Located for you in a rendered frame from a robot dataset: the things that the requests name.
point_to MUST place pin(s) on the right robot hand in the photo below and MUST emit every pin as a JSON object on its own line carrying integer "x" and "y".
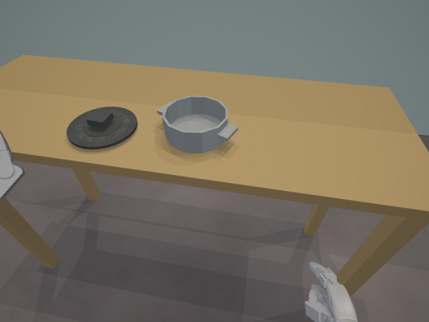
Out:
{"x": 330, "y": 305}

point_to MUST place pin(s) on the table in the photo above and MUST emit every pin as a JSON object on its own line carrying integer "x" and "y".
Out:
{"x": 328, "y": 144}

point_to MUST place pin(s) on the left robot hand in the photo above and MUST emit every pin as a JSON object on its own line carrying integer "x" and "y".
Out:
{"x": 9, "y": 173}

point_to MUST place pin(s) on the lid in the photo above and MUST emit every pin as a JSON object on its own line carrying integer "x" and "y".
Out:
{"x": 85, "y": 136}

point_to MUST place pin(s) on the knob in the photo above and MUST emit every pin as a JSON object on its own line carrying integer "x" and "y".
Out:
{"x": 100, "y": 118}

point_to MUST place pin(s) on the pot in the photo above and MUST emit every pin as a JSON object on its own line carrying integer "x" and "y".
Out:
{"x": 196, "y": 124}

